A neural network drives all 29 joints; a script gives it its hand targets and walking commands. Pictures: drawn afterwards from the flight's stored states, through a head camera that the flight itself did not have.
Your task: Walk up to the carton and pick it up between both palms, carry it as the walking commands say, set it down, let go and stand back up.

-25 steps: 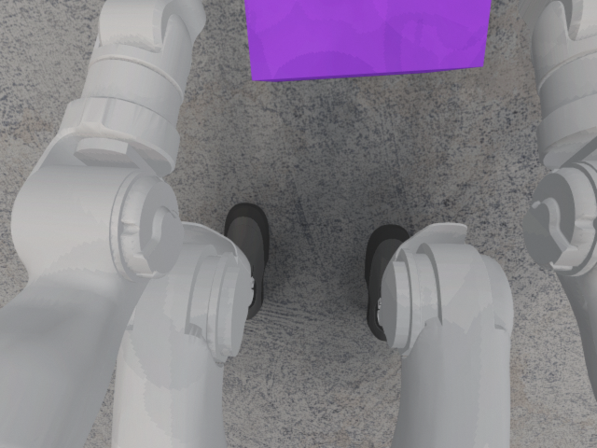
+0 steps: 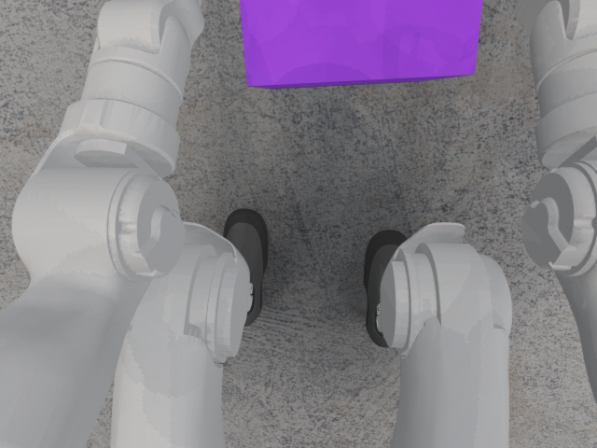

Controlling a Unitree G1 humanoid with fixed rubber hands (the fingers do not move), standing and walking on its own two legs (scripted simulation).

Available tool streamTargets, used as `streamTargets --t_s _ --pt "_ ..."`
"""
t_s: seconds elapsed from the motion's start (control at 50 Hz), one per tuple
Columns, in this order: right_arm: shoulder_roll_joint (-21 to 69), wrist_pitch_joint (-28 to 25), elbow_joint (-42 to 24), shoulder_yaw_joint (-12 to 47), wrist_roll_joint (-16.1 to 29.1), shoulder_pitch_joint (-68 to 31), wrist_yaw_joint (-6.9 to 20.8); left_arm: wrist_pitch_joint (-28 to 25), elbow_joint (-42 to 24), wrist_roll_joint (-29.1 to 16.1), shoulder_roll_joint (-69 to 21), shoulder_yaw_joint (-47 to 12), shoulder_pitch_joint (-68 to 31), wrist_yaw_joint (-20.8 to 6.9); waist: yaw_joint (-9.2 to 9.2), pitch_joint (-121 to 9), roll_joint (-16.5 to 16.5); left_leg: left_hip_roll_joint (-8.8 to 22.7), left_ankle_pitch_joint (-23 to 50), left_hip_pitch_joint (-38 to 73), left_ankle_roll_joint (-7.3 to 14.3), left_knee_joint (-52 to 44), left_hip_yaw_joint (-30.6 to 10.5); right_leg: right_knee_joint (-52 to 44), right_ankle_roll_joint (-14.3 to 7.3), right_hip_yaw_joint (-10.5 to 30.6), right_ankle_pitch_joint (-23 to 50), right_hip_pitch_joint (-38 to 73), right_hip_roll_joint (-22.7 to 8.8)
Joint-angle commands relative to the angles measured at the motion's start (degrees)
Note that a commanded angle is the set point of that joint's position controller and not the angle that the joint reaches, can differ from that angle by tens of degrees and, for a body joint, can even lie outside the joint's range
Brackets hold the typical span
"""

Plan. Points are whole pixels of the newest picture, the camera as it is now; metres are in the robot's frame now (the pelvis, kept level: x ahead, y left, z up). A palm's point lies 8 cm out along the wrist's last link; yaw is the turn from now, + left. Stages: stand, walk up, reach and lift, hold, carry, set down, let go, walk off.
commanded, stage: reach and lift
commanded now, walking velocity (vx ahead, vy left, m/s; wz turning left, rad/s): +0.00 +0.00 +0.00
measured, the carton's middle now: out of the picture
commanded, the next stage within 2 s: none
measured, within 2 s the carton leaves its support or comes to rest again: leaves its support in 0.46 s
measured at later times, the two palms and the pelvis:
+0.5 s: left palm out of the picture +0.56 +0.11 -0.18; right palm out of the picture +0.56 -0.18 -0.19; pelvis -0.01 +0.00 +0.00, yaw +0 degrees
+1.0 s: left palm out of the picture +0.56 +0.12 -0.14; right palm out of the picture +0.57 -0.16 -0.14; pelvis -0.02 +0.00 +0.01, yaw -1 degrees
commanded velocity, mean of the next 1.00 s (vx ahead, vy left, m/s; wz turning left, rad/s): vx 0.00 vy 0.00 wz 0.00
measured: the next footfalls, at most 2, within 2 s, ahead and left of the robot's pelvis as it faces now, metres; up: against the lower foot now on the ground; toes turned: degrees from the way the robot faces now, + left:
none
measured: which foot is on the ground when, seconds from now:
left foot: down 0.00-1.00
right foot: down 0.00-1.00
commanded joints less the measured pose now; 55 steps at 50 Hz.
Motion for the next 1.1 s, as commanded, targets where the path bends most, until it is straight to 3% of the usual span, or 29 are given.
streamTargets --t_s 0.0,0.02,0.04,0.06,0.08,0.1,0.12,0.16,0.2,0.24,0.28,0.32,0.4,0.44,0.54,0.56,0.58,0.6,0.66,0.72,0.76,0.8,0.84,0.86,0.94,0.96,1.0,1.04,1.08 --pt "51.87 0.19 -10.76 11.72 4.11 -23.62 13.52 1.68 -8.07 -2.44 -42.35 -15.51 -20.94 -11.89 1.43 -55.05 -7.83 -5.02 22.28 34.71 2.25 -1.35 -0.21 -8.47 -1.59 -6.24 21.70 17.33 1.83" --pt "49.71 -0.28 -11.36 12.31 4.62 -24.67 13.17 1.54 -8.67 -2.80 -43.11 -15.46 -20.89 -11.80 0.78 -57.66 -7.13 -4.87 23.97 37.45 2.02 -0.04 -0.09 -8.14 -1.72 -6.61 21.60 16.59 1.78" --pt "51.42 -0.23 -11.88 13.15 4.99 -24.25 12.99 1.13 -10.66 -2.53 -41.66 -15.65 -22.63 -11.57 2.03 -56.58 -7.52 -5.00 23.95 35.02 2.04 -0.24 0.34 -8.95 -1.63 -5.57 23.02 17.93 1.91" --pt "52.05 0.06 -10.53 12.74 4.84 -24.16 12.81 0.93 -11.19 -3.80 -41.16 -16.39 -24.10 -11.38 0.91 -59.49 -8.42 -4.82 24.41 37.29 1.92 -0.54 0.16 -8.68 -1.63 -6.02 23.42 20.29 1.66" --pt "51.73 -0.28 -12.47 13.81 5.70 -26.21 12.73 1.09 -11.20 -4.23 -42.87 -16.94 -24.14 -11.25 1.77 -62.71 -6.99 -4.96 25.40 38.33 1.94 -0.04 0.23 -8.13 -1.60 -6.05 24.26 20.97 1.84" --pt "53.04 -0.27 -13.36 14.54 5.87 -26.31 12.35 0.91 -11.50 -3.59 -42.08 -16.46 -23.54 -11.07 2.14 -62.55 -8.85 -4.95 26.29 38.17 2.04 -0.20 0.73 -8.62 -1.05 -6.27 24.85 20.82 2.12" --pt "52.59 -0.16 -13.26 14.52 5.52 -26.50 12.33 1.22 -11.45 -5.63 -43.75 -17.82 -24.95 -11.35 0.04 -64.50 -9.60 -4.94 27.12 38.23 1.94 -0.18 -0.12 -8.17 -1.40 -6.62 25.96 23.12 1.96" --pt "54.30 -0.31 -14.24 14.52 6.78 -27.82 11.72 0.88 -13.58 -6.32 -43.82 -19.22 -28.54 -10.95 0.45 -70.03 -7.64 -4.87 26.97 41.42 1.75 -0.56 0.26 -8.51 -1.45 -6.55 26.01 24.05 2.16" --pt "53.43 -0.61 -19.71 17.68 8.42 -33.87 10.81 0.86 -15.05 -7.38 -44.44 -19.27 -29.43 -10.44 1.56 -76.55 -9.95 -4.76 30.40 43.33 1.97 0.71 0.66 -8.36 -1.16 -6.00 28.87 28.47 1.81" --pt "54.23 -0.75 -21.19 18.13 9.65 -36.25 10.48 0.50 -18.91 -9.17 -45.13 -21.29 -34.10 -9.84 1.01 -83.26 -8.44 -4.81 32.92 48.11 2.00 0.28 0.30 -8.39 -1.01 -6.88 29.13 28.02 2.00" --pt "53.89 -0.17 -21.33 19.24 9.12 -38.06 9.70 1.14 -17.65 -9.60 -46.04 -21.33 -34.65 -9.62 0.49 -86.15 -9.99 -5.02 31.62 48.02 1.61 0.48 0.94 -8.94 -1.10 -6.94 28.98 31.86 1.77" --pt "56.08 0.36 -22.92 19.14 10.03 -39.62 9.73 1.19 -19.68 -9.78 -46.18 -21.71 -36.40 -9.20 1.91 -89.83 -9.74 -5.29 31.63 48.06 1.49 -0.69 1.75 -9.36 -1.05 -6.92 30.43 34.11 2.13" --pt "56.20 0.93 -25.72 19.70 10.27 -43.20 8.95 1.97 -20.97 -11.30 -49.17 -22.75 -37.96 -8.33 1.47 -98.56 -9.67 -5.42 32.40 52.04 1.31 -0.88 2.55 -10.24 -1.01 -7.25 29.93 36.86 2.23" --pt "57.33 1.47 -28.50 21.03 11.31 -45.10 9.10 2.38 -25.92 -12.57 -49.29 -24.48 -41.95 -8.07 1.45 -105.93 -9.64 -5.67 33.12 54.91 1.19 -1.62 2.37 -9.95 -1.35 -7.74 31.86 41.46 2.48" --pt "58.88 3.45 -25.94 18.78 8.99 -43.29 9.77 4.43 -24.28 -12.26 -52.07 -23.21 -42.12 -8.51 -0.44 -103.95 -10.16 -5.87 28.38 51.28 0.68 -2.99 3.53 -11.86 -1.11 -8.64 27.56 41.63 2.33" --pt "58.20 3.73 -25.87 17.36 9.06 -45.16 9.80 5.07 -22.76 -11.16 -51.80 -22.72 -42.22 -8.33 0.04 -104.33 -7.59 -5.58 26.25 52.54 0.95 -3.71 3.08 -11.71 -1.33 -8.94 25.71 39.43 2.22" --pt "59.08 4.03 -23.15 15.66 7.40 -43.39 10.12 5.33 -21.59 -9.90 -51.98 -21.46 -41.58 -8.72 -0.85 -101.43 -8.31 -5.64 25.53 52.25 0.89 -4.05 2.86 -12.13 -1.38 -9.64 24.03 36.01 2.57" --pt "59.71 3.90 -29.12 18.34 9.07 -45.57 10.04 5.34 -27.45 -12.22 -53.63 -24.11 -44.60 -8.33 -0.26 -110.25 -7.44 -6.13 29.70 56.59 0.51 -3.55 3.06 -11.99 -1.67 -8.71 28.14 41.86 2.52" --pt "61.32 5.63 -22.09 14.51 7.70 -42.47 10.70 6.64 -24.57 -10.09 -53.59 -22.78 -43.36 -8.90 -0.59 -105.68 -5.27 -5.82 25.61 55.19 0.41 -5.58 3.20 -12.51 -1.37 -10.03 24.50 37.01 2.70" --pt "62.92 5.84 -26.09 15.44 7.69 -43.61 11.52 7.58 -27.48 -10.36 -56.59 -23.48 -43.42 -9.14 -0.27 -111.48 -4.62 -6.30 26.67 56.77 -0.02 -5.41 3.68 -13.14 -2.05 -9.39 25.66 40.64 2.71" --pt "62.94 6.46 -23.06 12.67 5.94 -40.68 11.91 7.94 -25.79 -9.63 -56.94 -22.63 -43.13 -9.81 -2.01 -107.77 -5.08 -6.19 24.60 53.15 -0.03 -5.96 3.72 -13.79 -2.23 -9.47 24.73 38.58 3.08" --pt "63.91 6.58 -26.59 13.97 7.09 -42.77 12.15 8.22 -28.91 -10.74 -57.60 -23.27 -44.06 -9.94 -1.21 -113.06 -3.75 -6.64 26.23 56.55 0.11 -6.72 3.31 -13.11 -2.25 -9.99 26.29 40.83 3.20" --pt "64.34 6.54 -30.62 15.03 7.41 -44.25 11.53 8.55 -30.93 -11.44 -59.47 -24.59 -45.08 -9.77 -2.19 -120.99 -4.32 -6.86 30.14 60.77 0.01 -6.32 2.94 -13.13 -2.03 -10.04 29.61 44.40 3.39" --pt "64.80 7.12 -25.85 13.07 6.73 -42.80 11.66 8.90 -29.13 -10.75 -58.88 -23.44 -45.85 -10.06 -1.84 -115.83 -3.71 -6.57 27.47 56.95 0.05 -7.00 2.88 -13.59 -2.07 -9.79 27.29 41.79 3.27" --pt "67.43 7.34 -28.12 12.87 5.95 -41.42 11.33 9.01 -30.31 -11.19 -60.28 -24.25 -45.79 -10.72 -2.23 -123.83 -4.29 -6.80 28.77 57.40 -0.11 -7.58 3.43 -14.09 -2.04 -9.69 30.73 47.17 3.78" --pt "66.42 7.01 -27.55 12.17 4.81 -39.36 11.05 9.10 -27.83 -9.85 -60.72 -23.87 -43.15 -10.84 -1.60 -121.47 -3.35 -6.62 28.11 54.89 -0.31 -7.41 3.96 -14.19 -2.08 -9.29 30.39 44.14 4.02" --pt "66.40 6.32 -31.22 13.77 5.93 -41.14 10.90 9.10 -31.86 -10.49 -62.21 -25.71 -43.96 -10.93 -1.53 -128.24 -1.27 -6.84 33.26 59.89 -0.51 -7.95 2.97 -13.43 -2.60 -9.36 34.53 46.85 4.12" --pt "68.07 7.27 -27.61 12.42 5.08 -39.43 11.04 9.49 -30.01 -8.84 -61.26 -24.34 -42.31 -10.85 -1.54 -129.01 -3.28 -6.59 29.83 58.85 -0.54 -8.54 3.54 -14.80 -2.24 -9.72 31.66 46.75 4.26" --pt "67.98 7.09 -27.42 11.99 4.33 -38.89 11.21 10.23 -26.69 -6.93 -63.31 -23.72 -38.62 -10.91 -0.76 -126.89 -2.37 -6.50 28.31 58.57 -0.65 -9.71 3.65 -15.69 -2.30 -10.15 29.53 44.56 4.49"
